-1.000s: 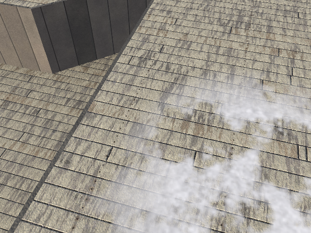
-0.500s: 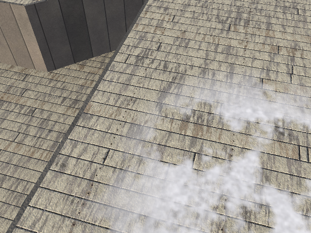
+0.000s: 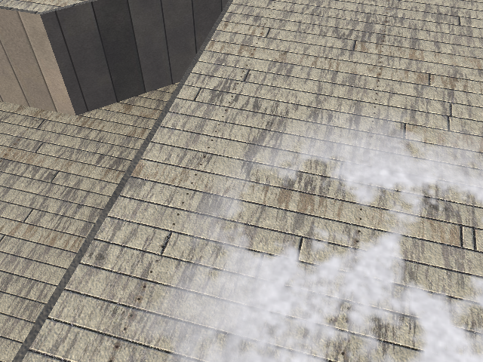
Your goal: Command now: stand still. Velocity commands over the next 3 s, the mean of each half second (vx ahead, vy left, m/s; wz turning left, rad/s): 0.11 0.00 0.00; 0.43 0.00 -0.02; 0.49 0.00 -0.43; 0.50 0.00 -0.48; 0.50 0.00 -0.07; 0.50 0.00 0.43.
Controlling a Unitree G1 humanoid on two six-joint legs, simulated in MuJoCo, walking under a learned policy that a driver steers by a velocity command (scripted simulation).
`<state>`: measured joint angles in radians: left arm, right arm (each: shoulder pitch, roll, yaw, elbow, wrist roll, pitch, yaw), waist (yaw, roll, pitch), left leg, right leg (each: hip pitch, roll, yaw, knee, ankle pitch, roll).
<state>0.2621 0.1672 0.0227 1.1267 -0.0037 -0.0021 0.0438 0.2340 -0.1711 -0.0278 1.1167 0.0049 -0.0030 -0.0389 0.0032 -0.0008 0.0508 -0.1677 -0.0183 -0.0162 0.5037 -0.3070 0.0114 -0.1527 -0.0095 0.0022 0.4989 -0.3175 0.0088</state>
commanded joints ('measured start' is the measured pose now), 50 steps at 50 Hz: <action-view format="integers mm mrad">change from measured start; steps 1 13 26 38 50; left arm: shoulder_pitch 63 122 226 288 381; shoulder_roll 78 53 14 103 12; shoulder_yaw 11 5 12 -1 -15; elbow -9 10 -36 -75 -107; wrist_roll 1 2 -31 13 -17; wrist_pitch -6 -8 -111 -86 -109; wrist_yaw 3 6 -30 -24 -46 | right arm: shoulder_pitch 49 97 52 -248 221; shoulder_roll -80 -60 -158 -43 -300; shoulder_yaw -10 -2 -37 -4 -81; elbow -14 4 -90 -262 -199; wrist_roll -1 -2 37 19 -13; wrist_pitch -4 -5 -76 -113 -102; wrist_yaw -3 -6 20 69 60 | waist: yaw -1 -1 86 47 -147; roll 0 2 130 -63 237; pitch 17 13 115 110 -540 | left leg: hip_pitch -20 -51 -300 -609 671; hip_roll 22 11 215 91 471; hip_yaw -14 -7 -324 77 -751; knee -77 -97 -209 361 -164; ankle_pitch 231 26 -393 249 -3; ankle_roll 20 22 175 26 351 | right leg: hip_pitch -39 -66 -22 77 -455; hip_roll -6 8 15 -153 76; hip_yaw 1 -9 -25 87 134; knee -74 -87 16 -386 864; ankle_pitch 207 24 -132 416 -215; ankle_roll -15 -21 -151 -170 -37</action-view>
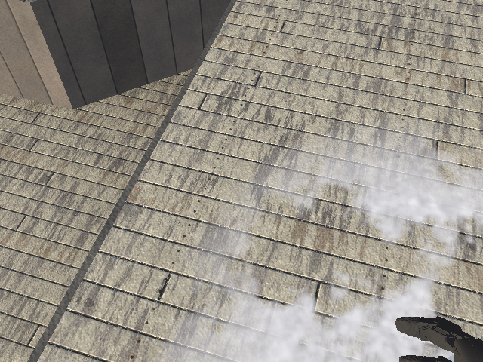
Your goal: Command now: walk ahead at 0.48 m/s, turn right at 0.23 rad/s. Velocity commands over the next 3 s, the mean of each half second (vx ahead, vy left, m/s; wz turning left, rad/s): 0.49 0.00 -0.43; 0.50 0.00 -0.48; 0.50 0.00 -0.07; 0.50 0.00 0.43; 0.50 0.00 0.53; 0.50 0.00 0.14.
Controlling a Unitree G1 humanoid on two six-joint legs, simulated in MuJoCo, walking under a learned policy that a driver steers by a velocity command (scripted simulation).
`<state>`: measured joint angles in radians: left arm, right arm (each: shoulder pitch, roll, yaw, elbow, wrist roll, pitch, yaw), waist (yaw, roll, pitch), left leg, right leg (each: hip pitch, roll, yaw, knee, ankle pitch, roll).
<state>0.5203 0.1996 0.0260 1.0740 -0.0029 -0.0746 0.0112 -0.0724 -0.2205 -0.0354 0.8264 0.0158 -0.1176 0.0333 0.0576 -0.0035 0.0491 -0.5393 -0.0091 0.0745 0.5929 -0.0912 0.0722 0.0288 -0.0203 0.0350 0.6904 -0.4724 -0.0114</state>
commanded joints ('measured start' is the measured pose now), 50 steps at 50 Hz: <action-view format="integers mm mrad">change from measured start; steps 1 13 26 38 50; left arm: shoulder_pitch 19 -265 -266 -244 -127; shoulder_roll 91 81 172 212 215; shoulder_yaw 16 67 99 94 87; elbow -84 -207 -334 -369 -307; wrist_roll -51 -22 -29 -15 -12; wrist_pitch -51 22 18 -16 3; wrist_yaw -12 3 -73 -13 5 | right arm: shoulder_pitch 430 298 349 188 -2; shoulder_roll -180 -131 -244 -131 -156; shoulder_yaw -53 -38 -70 -43 -37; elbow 86 142 109 -65 -138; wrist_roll -12 -37 3 -30 -11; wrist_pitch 8 -17 60 12 -28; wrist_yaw -8 -40 -64 -43 1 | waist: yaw -188 -44 54 -70 5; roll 171 39 87 -8 -119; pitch -355 21 -119 -83 -23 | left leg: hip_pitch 866 366 591 -103 -24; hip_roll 412 267 281 122 40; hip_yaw -737 -26 192 -127 -100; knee -308 -497 67 369 -110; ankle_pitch -274 56 803 -91 59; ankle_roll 221 114 11 -117 -30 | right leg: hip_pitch -718 -782 -346 -233 -41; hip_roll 24 -130 77 -128 -189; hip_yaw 146 104 -193 232 281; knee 753 339 -97 -474 -354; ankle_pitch -24 470 315 617 546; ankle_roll -39 -33 -161 -283 -188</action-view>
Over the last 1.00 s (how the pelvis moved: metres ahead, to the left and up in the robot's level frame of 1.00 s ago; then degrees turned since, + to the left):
0.25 0.01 -0.02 -2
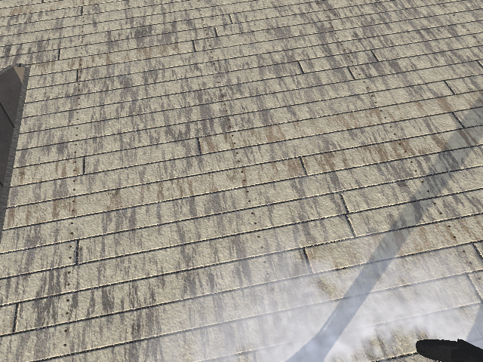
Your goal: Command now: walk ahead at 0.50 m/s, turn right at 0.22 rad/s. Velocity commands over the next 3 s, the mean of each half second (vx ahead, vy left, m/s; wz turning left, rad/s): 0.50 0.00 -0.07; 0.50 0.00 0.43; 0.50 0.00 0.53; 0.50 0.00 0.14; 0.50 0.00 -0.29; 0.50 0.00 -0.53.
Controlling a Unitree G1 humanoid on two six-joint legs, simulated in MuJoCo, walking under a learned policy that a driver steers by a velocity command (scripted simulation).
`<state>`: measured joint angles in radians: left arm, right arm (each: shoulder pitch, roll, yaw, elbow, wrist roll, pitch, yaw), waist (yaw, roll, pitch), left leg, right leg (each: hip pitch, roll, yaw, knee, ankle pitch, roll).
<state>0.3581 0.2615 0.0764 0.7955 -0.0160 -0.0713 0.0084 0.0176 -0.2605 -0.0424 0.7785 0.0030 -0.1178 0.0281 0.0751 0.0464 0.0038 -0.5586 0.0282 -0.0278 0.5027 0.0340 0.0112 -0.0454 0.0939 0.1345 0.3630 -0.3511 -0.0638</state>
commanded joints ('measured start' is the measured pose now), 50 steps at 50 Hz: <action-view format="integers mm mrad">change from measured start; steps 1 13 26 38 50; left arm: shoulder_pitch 18 -91 -384 -166 -68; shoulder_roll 156 70 78 94 203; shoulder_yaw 37 -5 -7 15 55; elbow -31 -109 -209 -78 8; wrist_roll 1 13 -2 24 -4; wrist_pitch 4 -10 -49 -55 -16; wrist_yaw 9 1 -45 -21 3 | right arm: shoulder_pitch -37 230 396 301 -6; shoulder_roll -129 -130 -188 -71 -70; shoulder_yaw -38 -38 -47 -33 -28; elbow -78 14 85 -23 -159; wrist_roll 2 -4 24 27 18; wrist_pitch -31 -10 51 83 86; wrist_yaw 5 -5 -33 -27 27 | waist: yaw -46 -70 -130 -92 -13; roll -177 33 48 -148 -98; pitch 3 -16 36 -1 81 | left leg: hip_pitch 70 383 552 -102 -122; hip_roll -17 186 210 118 76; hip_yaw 24 -199 -176 -71 48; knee -43 -343 -224 650 171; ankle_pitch -90 -16 63 -311 -117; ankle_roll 50 234 163 -13 43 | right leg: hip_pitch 41 -636 -497 -133 73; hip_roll -292 -220 -124 -384 -404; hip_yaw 173 -69 -109 -10 -290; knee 23 680 114 -218 -174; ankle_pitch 542 117 304 320 413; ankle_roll -123 45 36 -150 -75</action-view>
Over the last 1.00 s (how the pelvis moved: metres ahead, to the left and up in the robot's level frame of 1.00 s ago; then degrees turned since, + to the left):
0.54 -0.14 0.02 -29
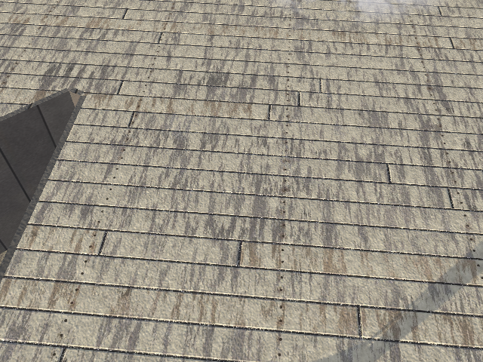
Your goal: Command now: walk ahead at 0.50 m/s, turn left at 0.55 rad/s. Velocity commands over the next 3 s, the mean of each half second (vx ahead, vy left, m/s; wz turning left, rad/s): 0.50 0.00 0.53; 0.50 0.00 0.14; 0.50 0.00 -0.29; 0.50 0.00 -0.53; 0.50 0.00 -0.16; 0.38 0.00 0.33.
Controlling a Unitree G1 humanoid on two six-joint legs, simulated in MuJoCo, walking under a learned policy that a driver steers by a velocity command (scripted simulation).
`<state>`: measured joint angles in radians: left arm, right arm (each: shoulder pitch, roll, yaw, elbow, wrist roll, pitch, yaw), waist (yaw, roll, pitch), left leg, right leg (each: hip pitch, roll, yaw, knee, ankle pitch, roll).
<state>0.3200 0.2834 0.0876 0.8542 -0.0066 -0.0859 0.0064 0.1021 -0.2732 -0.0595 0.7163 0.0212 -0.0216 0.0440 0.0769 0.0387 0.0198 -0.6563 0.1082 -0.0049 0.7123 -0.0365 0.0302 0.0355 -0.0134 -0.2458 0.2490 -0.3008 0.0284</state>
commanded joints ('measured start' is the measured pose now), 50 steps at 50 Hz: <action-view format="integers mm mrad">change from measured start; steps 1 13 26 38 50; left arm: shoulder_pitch -32 -116 -396 -91 74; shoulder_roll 193 127 94 83 165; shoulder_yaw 48 9 -15 -14 2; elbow -48 -152 -237 -133 -32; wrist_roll -18 17 3 13 -19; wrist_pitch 6 -32 -45 -26 7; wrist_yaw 5 -2 -44 -33 -17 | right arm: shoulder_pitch -89 119 298 188 -131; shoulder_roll -67 -142 -161 -93 -44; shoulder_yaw -15 -48 -50 -20 4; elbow -106 -98 -4 -59 -148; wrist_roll -1 -19 -2 -10 -3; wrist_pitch -9 -45 -34 -47 -69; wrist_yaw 14 -24 -57 -43 -8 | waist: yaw -25 -56 -160 -77 16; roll -99 6 67 -130 -105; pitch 58 -91 5 -23 32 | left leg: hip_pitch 0 491 585 -1 41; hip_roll -23 87 76 -4 -52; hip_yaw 47 -369 -326 -85 -9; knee -51 -471 -388 394 -162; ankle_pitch -98 85 20 -270 75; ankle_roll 41 278 175 -9 -14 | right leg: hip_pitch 17 -668 -589 -181 -61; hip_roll -302 -113 -12 -208 -211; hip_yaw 77 322 290 555 362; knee -17 850 245 -66 -54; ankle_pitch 459 -9 314 155 380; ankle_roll -157 -12 -32 -262 -219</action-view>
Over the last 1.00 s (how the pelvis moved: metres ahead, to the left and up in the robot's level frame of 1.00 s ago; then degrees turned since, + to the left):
0.52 0.02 0.00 16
